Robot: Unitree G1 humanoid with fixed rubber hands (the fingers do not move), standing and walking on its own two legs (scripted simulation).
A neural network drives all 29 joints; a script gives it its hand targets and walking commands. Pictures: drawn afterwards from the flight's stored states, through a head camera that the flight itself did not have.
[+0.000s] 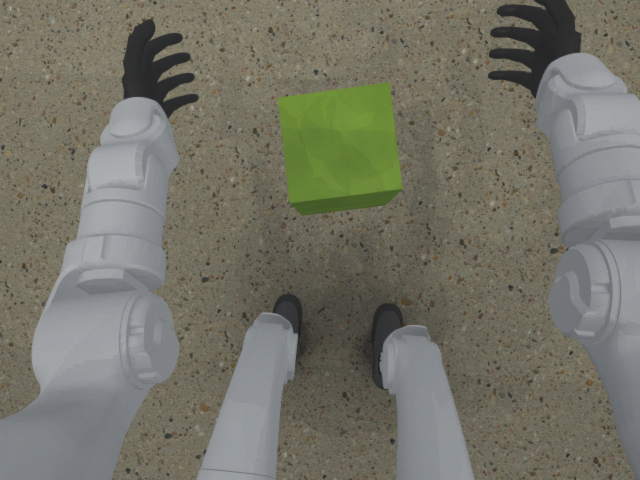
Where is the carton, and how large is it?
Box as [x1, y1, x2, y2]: [278, 82, 402, 215]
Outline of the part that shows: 388,82 278,98 290,203 302,215 386,204 402,188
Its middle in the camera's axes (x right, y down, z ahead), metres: +0.05 -0.19 +0.85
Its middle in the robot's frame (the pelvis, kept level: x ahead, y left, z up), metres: +0.56 +0.04 -0.53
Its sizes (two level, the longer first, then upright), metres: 0.210 0.200 0.250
